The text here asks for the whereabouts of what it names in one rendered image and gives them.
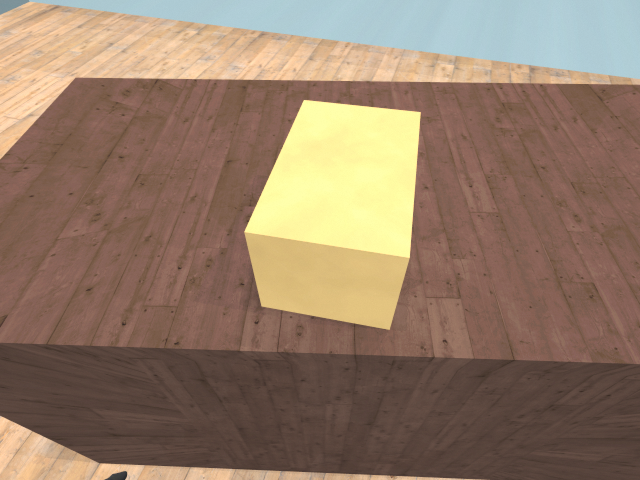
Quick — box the carton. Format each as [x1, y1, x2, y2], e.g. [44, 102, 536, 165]
[244, 100, 421, 330]

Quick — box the pedestal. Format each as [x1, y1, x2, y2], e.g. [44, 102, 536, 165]
[0, 78, 640, 480]

